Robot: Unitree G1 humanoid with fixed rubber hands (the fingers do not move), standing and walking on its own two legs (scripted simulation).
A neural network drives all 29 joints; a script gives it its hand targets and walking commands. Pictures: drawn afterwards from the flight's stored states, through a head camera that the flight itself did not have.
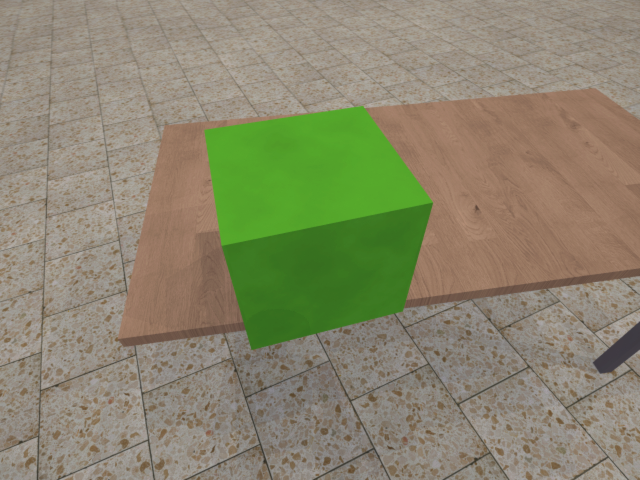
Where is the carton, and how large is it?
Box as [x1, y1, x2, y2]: [204, 106, 432, 349]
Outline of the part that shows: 362,106 204,130 221,244 251,349 402,311 432,201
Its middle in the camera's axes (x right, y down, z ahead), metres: -0.02 -0.03 +0.65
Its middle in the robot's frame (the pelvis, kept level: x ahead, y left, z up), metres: +0.53 +0.03 +0.01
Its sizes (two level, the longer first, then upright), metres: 0.271 0.262 0.257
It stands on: a table, 0.65 m high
